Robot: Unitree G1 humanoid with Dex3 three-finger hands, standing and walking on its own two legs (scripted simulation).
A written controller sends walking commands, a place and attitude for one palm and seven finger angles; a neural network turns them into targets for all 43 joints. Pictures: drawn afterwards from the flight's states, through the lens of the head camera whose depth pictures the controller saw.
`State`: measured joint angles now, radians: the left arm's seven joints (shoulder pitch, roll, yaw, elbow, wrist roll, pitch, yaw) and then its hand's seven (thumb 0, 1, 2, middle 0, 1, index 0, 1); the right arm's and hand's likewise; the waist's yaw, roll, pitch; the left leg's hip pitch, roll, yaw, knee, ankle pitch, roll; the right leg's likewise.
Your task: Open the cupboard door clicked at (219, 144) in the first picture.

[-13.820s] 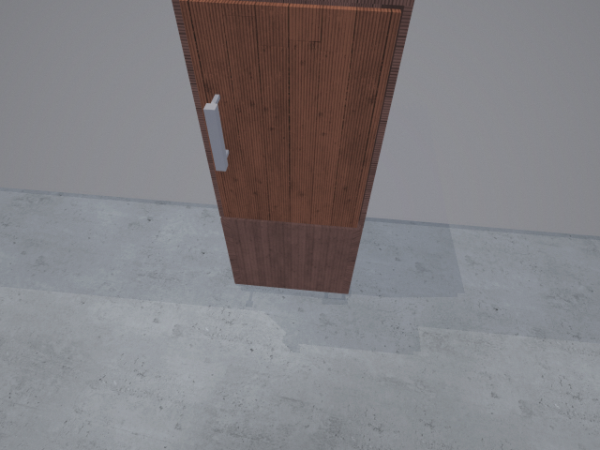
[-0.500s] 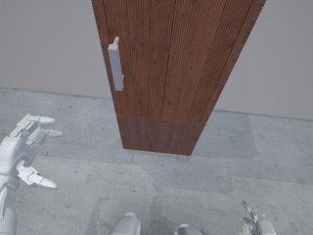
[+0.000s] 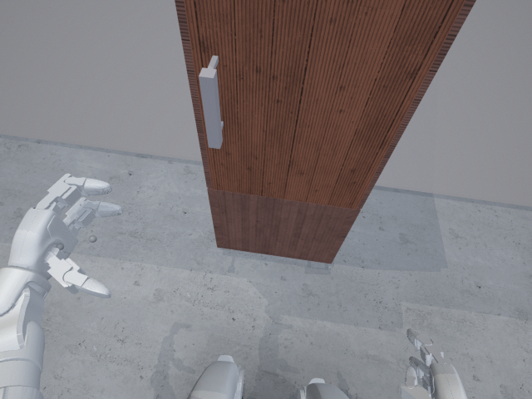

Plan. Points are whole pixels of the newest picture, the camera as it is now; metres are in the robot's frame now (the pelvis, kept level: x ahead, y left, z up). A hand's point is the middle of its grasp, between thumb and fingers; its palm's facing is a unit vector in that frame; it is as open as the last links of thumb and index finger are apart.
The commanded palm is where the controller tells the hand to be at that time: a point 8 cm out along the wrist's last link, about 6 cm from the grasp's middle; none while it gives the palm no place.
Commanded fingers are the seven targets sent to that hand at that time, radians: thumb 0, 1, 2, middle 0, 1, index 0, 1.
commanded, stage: move the hooked fingers beside the handle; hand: left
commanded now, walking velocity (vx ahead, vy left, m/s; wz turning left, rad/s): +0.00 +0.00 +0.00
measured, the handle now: (214, 104) +0.61 +0.14 +0.05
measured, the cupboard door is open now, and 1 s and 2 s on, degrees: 0 0 0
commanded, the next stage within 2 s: none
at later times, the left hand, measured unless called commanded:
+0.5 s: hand (135, 182) +0.41 +0.24 +0.06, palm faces -0.09 -1.00 -0.02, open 14.0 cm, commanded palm +0.40 +0.29 +0.06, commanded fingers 0.00 -0.50 0.30 -0.30 -1.20 -0.30 -1.20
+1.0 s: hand (160, 144) +0.49 +0.22 +0.06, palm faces -0.07 -1.00 -0.02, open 14.0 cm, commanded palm +0.49 +0.26 +0.05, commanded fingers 0.00 -0.50 0.30 -0.30 -1.20 -0.30 -1.20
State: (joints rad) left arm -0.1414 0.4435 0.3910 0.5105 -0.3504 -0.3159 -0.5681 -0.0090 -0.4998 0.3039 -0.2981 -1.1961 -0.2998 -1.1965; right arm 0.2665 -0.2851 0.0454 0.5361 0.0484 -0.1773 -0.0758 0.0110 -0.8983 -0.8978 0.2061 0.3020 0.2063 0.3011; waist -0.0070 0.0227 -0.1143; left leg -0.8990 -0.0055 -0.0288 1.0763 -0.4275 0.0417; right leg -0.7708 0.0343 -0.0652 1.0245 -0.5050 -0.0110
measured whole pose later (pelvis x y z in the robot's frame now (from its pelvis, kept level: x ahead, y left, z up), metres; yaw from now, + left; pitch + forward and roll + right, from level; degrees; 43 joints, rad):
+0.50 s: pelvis +0.01 +0.00 +0.00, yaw -2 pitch +18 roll -3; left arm -0.45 0.49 0.41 0.77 -0.26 -0.34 -0.51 -0.01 -0.50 0.30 -0.30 -1.20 -0.30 -1.20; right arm 0.33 -0.29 0.02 0.60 0.04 -0.07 -0.05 0.01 -0.90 -0.90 0.21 0.30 0.21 0.30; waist -0.07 0.02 -0.12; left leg -0.96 0.01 -0.01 1.09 -0.45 0.04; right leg -0.84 0.05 -0.04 1.04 -0.52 -0.02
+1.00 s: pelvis +0.00 -0.01 -0.02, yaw -3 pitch +22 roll -4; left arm -0.81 0.61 0.45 1.13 -0.15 -0.38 -0.44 -0.01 -0.50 0.30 -0.30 -1.20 -0.30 -1.20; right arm 0.35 -0.29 0.04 0.62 0.03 0.01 -0.04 0.01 -0.90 -0.90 0.21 0.30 0.21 0.30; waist -0.14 0.02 -0.12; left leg -1.08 0.03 -0.01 1.15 -0.46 0.03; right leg -0.97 0.07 -0.05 1.10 -0.52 -0.02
